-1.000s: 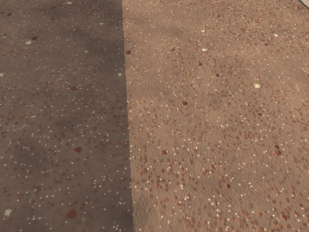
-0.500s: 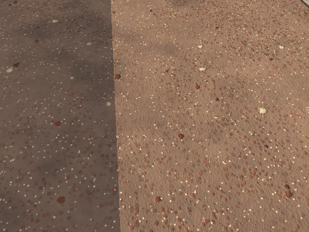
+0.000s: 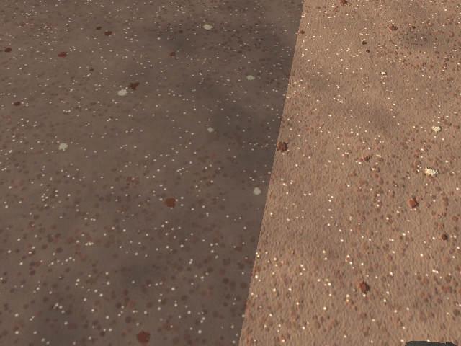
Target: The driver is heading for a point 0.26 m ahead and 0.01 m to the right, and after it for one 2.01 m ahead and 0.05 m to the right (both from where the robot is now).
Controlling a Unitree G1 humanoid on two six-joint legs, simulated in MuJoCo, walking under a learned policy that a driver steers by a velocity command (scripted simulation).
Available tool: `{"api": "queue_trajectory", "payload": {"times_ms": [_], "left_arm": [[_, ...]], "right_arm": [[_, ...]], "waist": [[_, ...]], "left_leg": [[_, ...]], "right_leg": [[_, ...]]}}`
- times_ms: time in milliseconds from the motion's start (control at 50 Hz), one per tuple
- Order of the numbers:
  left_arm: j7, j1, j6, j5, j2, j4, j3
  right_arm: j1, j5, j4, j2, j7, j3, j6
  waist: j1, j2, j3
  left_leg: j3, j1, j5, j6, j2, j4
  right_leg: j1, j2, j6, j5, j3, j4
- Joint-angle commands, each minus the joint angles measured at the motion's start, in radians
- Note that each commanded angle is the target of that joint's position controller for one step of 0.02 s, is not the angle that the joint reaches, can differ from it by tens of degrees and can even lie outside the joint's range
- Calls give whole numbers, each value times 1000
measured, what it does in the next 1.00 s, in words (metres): walks ahead: right foot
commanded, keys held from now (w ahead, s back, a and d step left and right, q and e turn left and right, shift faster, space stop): w+q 0.08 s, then w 0.90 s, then w+e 0.02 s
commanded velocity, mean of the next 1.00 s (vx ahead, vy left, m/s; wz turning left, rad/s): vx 0.50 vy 0.00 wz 0.17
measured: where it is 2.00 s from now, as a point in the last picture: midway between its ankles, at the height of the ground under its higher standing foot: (238, 149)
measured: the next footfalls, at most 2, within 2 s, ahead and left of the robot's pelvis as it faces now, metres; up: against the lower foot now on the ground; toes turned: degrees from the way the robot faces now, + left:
right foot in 0.48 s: +0.47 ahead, -0.10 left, +0.00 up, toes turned +8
left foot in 1.04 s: +0.72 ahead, +0.18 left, +0.00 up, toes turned +10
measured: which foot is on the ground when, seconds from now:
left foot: down 0.00-0.50, up 0.52-1.00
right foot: up 0.00-0.46, down 0.48-1.00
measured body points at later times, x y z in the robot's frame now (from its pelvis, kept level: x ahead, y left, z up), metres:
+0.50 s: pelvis +0.29 -0.02 +0.01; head +0.32 -0.02 +0.46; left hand +0.47 +0.25 -0.07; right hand +0.35 -0.30 -0.12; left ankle +0.11 +0.07 -0.71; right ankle +0.43 -0.10 -0.72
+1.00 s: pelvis +0.55 +0.03 +0.02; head +0.58 +0.04 +0.47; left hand +0.50 +0.31 -0.11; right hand +0.82 -0.15 -0.06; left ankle +0.68 +0.18 -0.70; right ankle +0.43 -0.11 -0.71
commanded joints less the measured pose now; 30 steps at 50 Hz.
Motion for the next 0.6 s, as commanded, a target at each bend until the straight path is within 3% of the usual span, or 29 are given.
{"api": "queue_trajectory", "payload": {"times_ms": [20,40,60,80,100,140,200,260,340,400,440,460,480,500,520,540,560,580,600], "left_arm": [[-27,-64,-92,-21,126,-150,8],[-33,-131,-106,-45,136,-177,10],[-26,-138,-109,-29,121,-173,8],[-18,-136,-100,-3,135,-165,19],[-21,-107,-85,1,134,-159,22],[-21,-77,-61,9,107,-154,20],[-18,-159,-47,15,78,-182,9],[-26,-256,-54,8,60,-204,-1],[-44,-361,-64,-7,67,-236,-4],[-60,-380,-75,-5,88,-257,0],[-64,-324,-79,-5,107,-247,8],[-60,-241,-81,-3,126,-225,19],[-55,-102,-81,3,165,-187,37],[-49,67,-80,16,231,-166,50],[-58,133,-72,10,262,-129,62],[-60,125,-70,-14,170,-135,37],[-54,45,-64,-13,136,-148,25],[-52,-22,-58,-2,127,-161,18],[-53,-60,-56,7,111,-165,12]], "right_arm": [[341,-7,-6,-231,-16,-70,-9],[304,-9,-6,-184,-17,-58,-17],[235,-5,-16,-161,-16,-50,-21],[175,-8,-32,-125,-19,-39,-22],[145,-19,-48,-110,-23,-31,-22],[144,-17,-47,-119,-30,-32,-28],[193,-15,-20,-144,-45,-36,-34],[228,-11,0,-147,-53,-34,-30],[287,-6,36,-158,-52,-34,-28],[310,-6,59,-166,-58,-38,-18],[295,-7,62,-177,-63,-42,-10],[274,-7,58,-180,-64,-42,-6],[261,-13,51,-161,-62,-32,-4],[290,-34,31,-110,-62,-10,-6],[430,-10,37,-25,-55,12,-24],[364,3,46,-121,-50,-2,-36],[252,14,15,-160,-47,-13,-42],[191,4,1,-153,-49,-10,-45],[170,-10,-4,-142,-50,-14,-45]], "waist": [[-156,125,-393],[-143,85,-262],[-88,-17,-167],[-54,-17,-127],[-24,5,-111],[-5,16,-101],[-28,31,-64],[-72,53,-50],[-119,68,-7],[-111,75,4],[-75,96,-19],[-25,99,-68],[40,78,-170],[85,-44,-327],[30,-341,-432],[70,-223,-364],[70,-139,-213],[44,-53,-131],[18,-39,-80]], "left_leg": [[-819,914,-77,302,352,-330],[-661,798,-23,257,315,-328],[-543,631,80,220,268,-336],[-464,515,167,200,234,-352],[-424,436,220,194,215,-376],[-364,358,315,198,199,-409],[-276,324,390,177,170,-437],[-213,329,320,124,128,-434],[-255,400,185,115,176,-424],[-298,531,250,102,236,-362],[-298,568,402,79,243,-300],[-273,561,568,63,215,-210],[-231,501,625,36,159,-39],[-189,291,339,0,81,266],[-165,-77,-365,-64,-78,580],[-247,-199,-409,-56,-27,677],[-211,-253,-314,-53,24,678],[-172,-223,-228,-56,72,632],[-160,-193,-179,-63,102,573]], "right_leg": [[-742,79,-29,-82,300,683],[-777,38,-52,0,284,630],[-731,-6,-53,71,275,528],[-666,-34,-43,107,270,445],[-605,-52,-35,135,270,413],[-566,-55,-6,175,246,343],[-598,-49,25,330,225,175],[-559,-18,19,530,210,-46],[-557,12,-5,601,209,-192],[-603,21,-47,495,218,-250],[-523,45,-77,412,199,-270],[-396,77,-100,409,167,-295],[-177,62,-137,458,175,-286],[140,-126,-217,496,390,-245],[433,-310,-361,252,848,-370],[404,-292,-325,55,906,-446],[267,-264,-281,61,763,-467],[120,-227,-262,166,656,-490],[16,-194,-261,262,589,-517]]}}
Keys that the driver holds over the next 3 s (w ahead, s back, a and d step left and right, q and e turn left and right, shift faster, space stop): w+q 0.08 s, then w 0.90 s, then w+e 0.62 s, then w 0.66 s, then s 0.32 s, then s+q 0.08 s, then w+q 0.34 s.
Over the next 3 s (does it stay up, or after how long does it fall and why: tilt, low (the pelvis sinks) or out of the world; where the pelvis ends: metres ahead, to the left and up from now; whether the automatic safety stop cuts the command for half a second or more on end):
stays up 1.39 0.00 0.03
